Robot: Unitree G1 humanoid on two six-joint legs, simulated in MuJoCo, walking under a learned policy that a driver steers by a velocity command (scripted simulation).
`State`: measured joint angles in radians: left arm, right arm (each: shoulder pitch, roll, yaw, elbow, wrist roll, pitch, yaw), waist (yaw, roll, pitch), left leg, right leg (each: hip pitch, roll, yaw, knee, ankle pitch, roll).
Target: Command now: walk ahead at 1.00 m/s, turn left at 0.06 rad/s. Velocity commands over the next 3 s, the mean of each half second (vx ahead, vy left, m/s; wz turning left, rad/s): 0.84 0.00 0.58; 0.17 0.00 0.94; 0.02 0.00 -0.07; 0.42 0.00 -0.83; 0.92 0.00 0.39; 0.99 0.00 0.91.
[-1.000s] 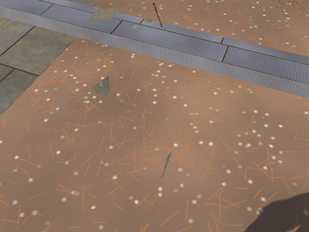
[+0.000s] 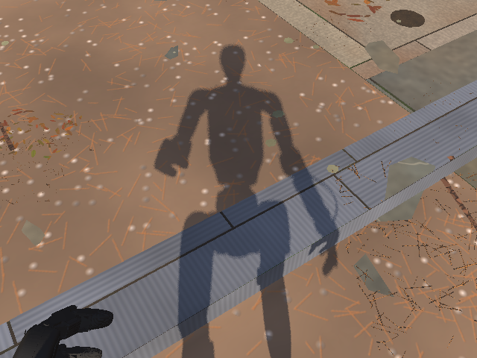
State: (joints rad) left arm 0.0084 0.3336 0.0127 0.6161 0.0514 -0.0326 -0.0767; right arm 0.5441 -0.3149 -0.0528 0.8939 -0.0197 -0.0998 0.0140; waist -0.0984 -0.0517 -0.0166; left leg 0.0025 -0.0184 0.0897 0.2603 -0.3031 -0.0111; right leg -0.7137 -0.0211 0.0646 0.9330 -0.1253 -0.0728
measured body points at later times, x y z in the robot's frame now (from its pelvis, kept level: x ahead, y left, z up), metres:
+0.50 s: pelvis +0.43 +0.03 -0.01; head +0.47 +0.05 +0.44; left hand +0.29 +0.28 -0.14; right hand +0.74 -0.12 -0.08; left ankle +0.46 +0.12 -0.59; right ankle +0.29 -0.11 -0.73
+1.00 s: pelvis +0.73 +0.14 +0.08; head +0.76 +0.16 +0.53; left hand +0.68 +0.44 +0.00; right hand +1.05 +0.04 -0.02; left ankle +0.62 +0.17 -0.53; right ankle +0.88 +0.13 -0.64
